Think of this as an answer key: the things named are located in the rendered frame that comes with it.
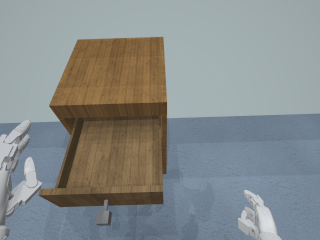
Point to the left robot hand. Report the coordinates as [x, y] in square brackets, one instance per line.
[10, 148]

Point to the right robot hand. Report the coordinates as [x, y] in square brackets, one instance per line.
[260, 220]

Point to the drawer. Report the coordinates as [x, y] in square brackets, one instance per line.
[115, 158]

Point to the left robot forearm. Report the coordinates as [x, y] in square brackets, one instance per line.
[4, 232]

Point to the handle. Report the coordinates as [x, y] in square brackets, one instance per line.
[104, 216]

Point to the cabinet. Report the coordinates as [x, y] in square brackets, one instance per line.
[114, 77]

